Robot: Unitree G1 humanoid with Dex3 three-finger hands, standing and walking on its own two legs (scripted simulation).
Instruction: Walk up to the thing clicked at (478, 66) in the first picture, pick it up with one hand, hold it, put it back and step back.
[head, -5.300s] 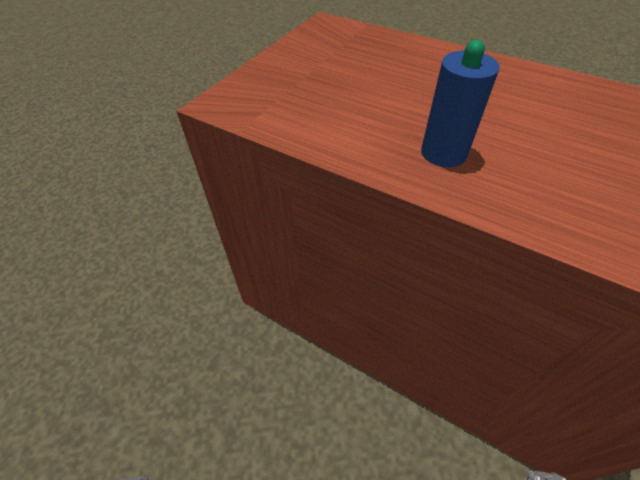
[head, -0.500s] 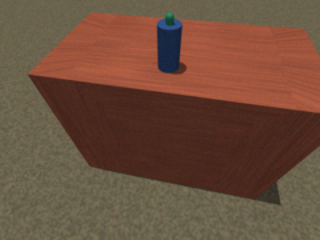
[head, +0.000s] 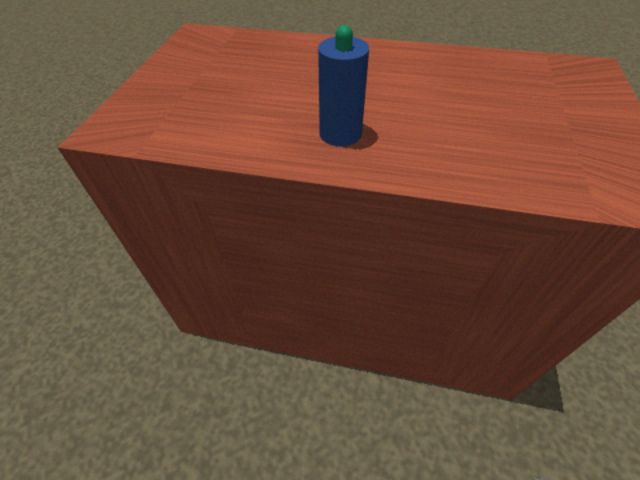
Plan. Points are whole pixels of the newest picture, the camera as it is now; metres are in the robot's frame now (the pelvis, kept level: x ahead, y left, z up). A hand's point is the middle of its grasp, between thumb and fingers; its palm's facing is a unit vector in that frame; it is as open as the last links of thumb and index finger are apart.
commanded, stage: stand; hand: left
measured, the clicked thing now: (342, 85) +0.69 -0.02 +0.12
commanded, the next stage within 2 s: walk up in 0.88 s
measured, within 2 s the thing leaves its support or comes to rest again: neither
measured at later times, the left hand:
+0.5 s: hand out of the picture +0.07 +0.25 -0.16, palm faces -0.04 -0.94 -0.34, open 7.4 cm
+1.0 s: hand out of the picture +0.08 +0.25 -0.16, palm faces -0.09 -0.93 -0.34, open 7.4 cm
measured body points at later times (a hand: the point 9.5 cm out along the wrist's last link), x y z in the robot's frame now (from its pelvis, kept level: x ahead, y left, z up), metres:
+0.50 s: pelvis +0.00 +0.00 +0.00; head +0.02 +0.00 +0.45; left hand +0.07 +0.30 -0.13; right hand +0.08 -0.30 -0.13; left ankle +0.01 +0.12 -0.75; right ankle +0.00 -0.14 -0.75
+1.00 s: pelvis +0.01 -0.02 -0.01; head +0.03 -0.01 +0.44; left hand +0.08 +0.30 -0.13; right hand +0.07 -0.33 -0.13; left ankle +0.01 +0.12 -0.75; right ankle +0.00 -0.14 -0.72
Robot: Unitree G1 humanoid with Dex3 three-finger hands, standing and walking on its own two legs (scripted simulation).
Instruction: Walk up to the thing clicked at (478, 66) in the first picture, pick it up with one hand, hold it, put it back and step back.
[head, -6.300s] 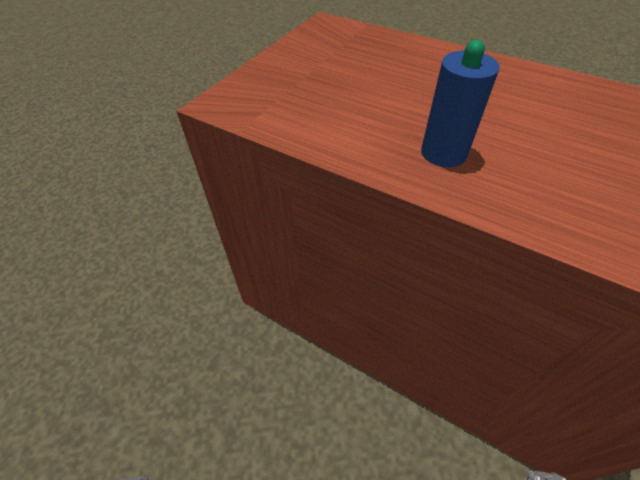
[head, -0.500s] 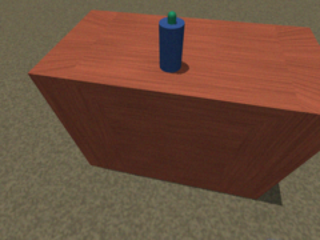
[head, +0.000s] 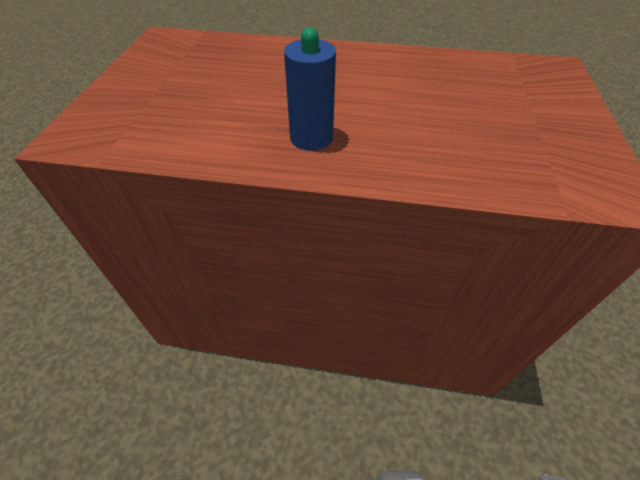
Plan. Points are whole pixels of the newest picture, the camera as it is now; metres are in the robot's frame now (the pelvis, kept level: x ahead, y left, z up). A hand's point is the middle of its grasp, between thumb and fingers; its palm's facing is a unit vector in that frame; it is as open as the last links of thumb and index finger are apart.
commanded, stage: walk up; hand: left
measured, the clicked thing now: (310, 89) +0.68 +0.03 +0.12
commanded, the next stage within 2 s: none
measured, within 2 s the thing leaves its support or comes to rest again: neither
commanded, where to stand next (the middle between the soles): +0.19 -0.10 m, yaw -9 degrees
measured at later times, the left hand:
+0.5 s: hand (209, 463) +0.16 +0.18 -0.17, palm faces -0.12 -0.94 -0.33, open 7.4 cm
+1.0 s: hand (247, 333) +0.35 +0.14 -0.14, palm faces -0.20 -0.89 -0.40, open 7.4 cm
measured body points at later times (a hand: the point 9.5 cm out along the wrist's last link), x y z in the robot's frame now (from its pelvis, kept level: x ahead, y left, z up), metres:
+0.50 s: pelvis +0.12 -0.08 -0.02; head +0.14 -0.07 +0.43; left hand +0.17 +0.23 -0.15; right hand +0.15 -0.41 -0.12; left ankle +0.20 +0.03 -0.74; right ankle +0.10 -0.21 -0.74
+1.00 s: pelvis +0.18 -0.09 -0.01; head +0.20 -0.11 +0.44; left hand +0.36 +0.19 -0.11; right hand +0.23 -0.41 -0.14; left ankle +0.20 +0.03 -0.74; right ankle +0.13 -0.20 -0.74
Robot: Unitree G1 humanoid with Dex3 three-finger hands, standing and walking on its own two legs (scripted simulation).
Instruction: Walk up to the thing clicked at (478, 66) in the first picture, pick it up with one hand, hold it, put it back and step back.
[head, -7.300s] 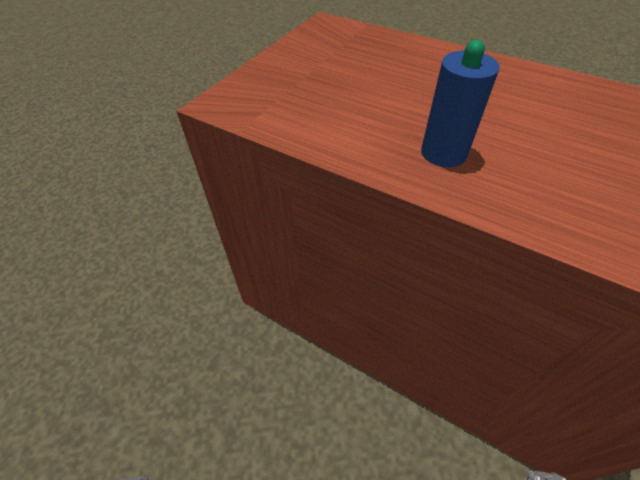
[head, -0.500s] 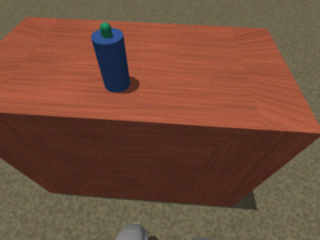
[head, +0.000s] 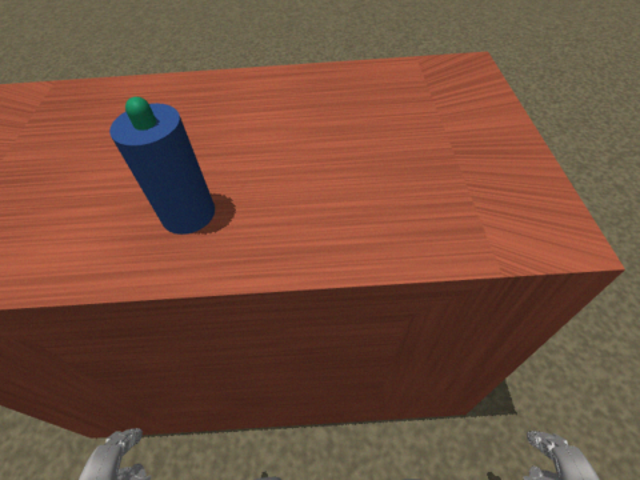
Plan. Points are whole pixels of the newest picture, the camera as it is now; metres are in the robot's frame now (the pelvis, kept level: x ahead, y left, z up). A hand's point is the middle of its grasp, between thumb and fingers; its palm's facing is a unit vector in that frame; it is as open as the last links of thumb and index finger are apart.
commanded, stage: walk up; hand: left
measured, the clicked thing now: (165, 164) +0.47 +0.22 +0.13
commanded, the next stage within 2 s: stand in 1.30 s
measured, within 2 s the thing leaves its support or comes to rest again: neither
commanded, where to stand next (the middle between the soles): +0.02 -0.01 m, yaw +2 degrees
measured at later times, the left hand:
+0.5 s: hand out of the picture +0.06 +0.25 -0.15, palm faces -0.05 -0.95 -0.32, open 7.4 cm
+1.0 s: hand out of the picture +0.04 +0.27 -0.15, palm faces -0.04 -0.94 -0.33, open 7.4 cm
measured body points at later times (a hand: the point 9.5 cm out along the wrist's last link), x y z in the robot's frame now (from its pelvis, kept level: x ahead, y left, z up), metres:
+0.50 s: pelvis -0.02 +0.00 +0.01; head +0.00 +0.01 +0.46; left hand +0.06 +0.30 -0.12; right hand +0.05 -0.30 -0.12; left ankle +0.01 +0.12 -0.74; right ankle -0.02 -0.12 -0.74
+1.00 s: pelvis -0.02 +0.01 +0.01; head -0.01 +0.01 +0.46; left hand +0.04 +0.31 -0.12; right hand +0.07 -0.29 -0.12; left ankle +0.01 +0.12 -0.74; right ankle -0.02 -0.12 -0.74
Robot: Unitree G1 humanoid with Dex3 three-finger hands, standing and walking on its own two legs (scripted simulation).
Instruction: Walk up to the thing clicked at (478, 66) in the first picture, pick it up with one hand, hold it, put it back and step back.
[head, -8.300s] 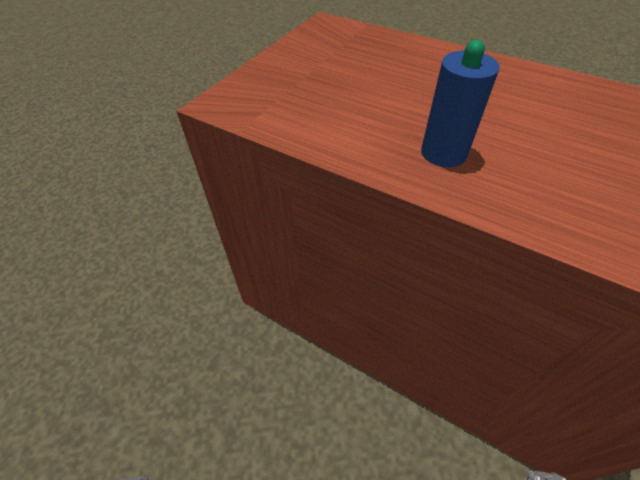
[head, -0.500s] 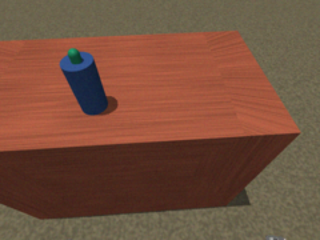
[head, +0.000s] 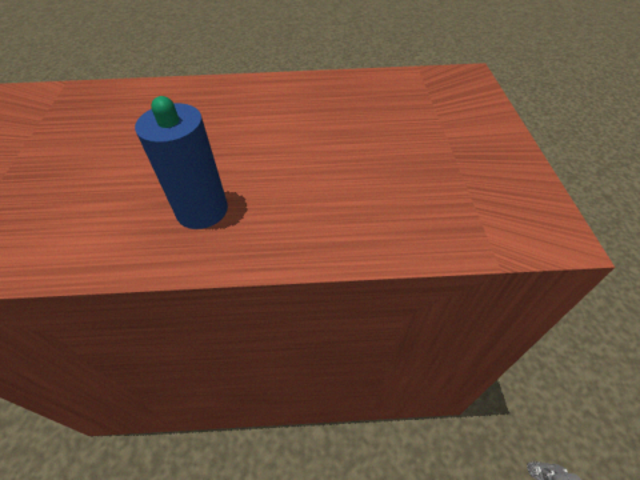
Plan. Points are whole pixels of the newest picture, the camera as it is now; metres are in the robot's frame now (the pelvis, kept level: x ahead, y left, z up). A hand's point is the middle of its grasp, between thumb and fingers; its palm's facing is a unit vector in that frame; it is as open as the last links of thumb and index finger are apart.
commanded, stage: walk up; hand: left
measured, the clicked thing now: (183, 161) +0.49 +0.21 +0.12
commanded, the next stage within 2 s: stand in 0.30 s
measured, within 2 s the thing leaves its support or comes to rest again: neither
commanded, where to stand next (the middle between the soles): +0.04 -0.02 m, yaw +3 degrees
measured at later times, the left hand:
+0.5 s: hand out of the picture +0.09 +0.25 -0.16, palm faces -0.04 -0.94 -0.33, open 7.4 cm
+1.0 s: hand out of the picture +0.08 +0.26 -0.16, palm faces -0.02 -0.94 -0.33, open 7.4 cm
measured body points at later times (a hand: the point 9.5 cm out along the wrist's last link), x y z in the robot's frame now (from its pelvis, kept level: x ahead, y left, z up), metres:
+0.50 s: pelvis +0.01 +0.00 +0.00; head +0.02 +0.00 +0.45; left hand +0.09 +0.30 -0.13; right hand +0.09 -0.30 -0.13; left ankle +0.03 +0.11 -0.75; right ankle +0.00 -0.14 -0.75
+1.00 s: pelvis +0.02 +0.01 +0.00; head +0.03 +0.01 +0.45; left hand +0.08 +0.31 -0.14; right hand +0.11 -0.29 -0.13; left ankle +0.03 +0.11 -0.75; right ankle +0.00 -0.14 -0.75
